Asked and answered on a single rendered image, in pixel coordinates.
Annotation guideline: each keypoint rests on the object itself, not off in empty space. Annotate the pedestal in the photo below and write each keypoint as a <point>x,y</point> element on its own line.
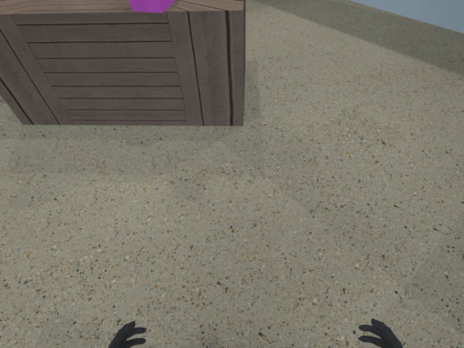
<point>95,62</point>

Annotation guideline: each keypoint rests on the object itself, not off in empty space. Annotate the right robot hand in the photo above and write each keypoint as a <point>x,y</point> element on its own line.
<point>388,339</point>

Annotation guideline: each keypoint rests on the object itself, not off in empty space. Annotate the left robot hand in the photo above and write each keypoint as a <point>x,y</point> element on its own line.
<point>126,332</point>

